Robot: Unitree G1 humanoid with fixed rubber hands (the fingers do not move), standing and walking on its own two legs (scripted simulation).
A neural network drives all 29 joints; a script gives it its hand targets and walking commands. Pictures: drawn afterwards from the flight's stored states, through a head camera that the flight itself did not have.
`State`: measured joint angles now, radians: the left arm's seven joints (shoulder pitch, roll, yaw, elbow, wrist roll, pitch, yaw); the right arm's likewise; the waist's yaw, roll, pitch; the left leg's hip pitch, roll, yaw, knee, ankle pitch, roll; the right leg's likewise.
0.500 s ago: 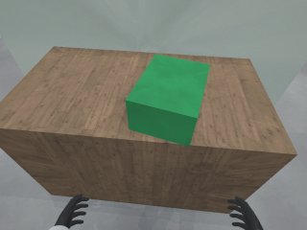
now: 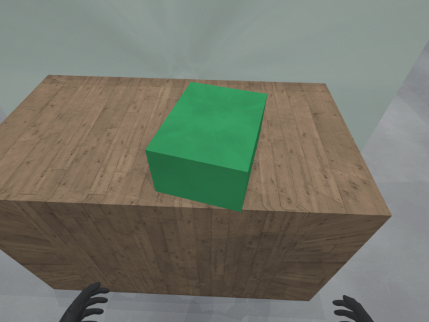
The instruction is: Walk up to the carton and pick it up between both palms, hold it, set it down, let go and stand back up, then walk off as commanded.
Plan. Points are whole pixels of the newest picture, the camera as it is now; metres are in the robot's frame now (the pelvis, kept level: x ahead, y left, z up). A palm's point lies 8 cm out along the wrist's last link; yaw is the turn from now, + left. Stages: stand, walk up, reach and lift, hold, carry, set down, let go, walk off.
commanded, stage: walk up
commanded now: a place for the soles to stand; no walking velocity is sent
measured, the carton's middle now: (213, 140) +0.54 +0.03 +0.02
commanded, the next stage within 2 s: stand in 1.34 s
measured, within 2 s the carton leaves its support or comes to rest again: neither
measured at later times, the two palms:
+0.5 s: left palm (78, 314) +0.16 +0.28 -0.10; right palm (373, 310) +0.17 -0.29 -0.06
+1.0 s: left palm (77, 312) +0.16 +0.28 -0.10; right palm (373, 310) +0.17 -0.28 -0.05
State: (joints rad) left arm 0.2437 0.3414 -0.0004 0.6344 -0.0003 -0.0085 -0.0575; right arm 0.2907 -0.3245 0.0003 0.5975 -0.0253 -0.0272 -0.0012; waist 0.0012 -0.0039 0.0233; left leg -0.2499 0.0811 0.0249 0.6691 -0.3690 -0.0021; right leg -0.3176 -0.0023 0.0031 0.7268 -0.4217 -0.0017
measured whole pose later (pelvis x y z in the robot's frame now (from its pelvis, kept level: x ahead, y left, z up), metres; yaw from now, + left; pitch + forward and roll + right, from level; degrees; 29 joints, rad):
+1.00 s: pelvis +0.06 +0.01 +0.00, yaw -2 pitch -3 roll -1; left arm 0.34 0.35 0.00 0.64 0.00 -0.02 0.00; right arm 0.28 -0.36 0.00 0.60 -0.03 -0.01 0.00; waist 0.00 -0.04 0.02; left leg -0.36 0.05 0.04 0.67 -0.26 -0.01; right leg -0.24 0.01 0.01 0.66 -0.37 0.00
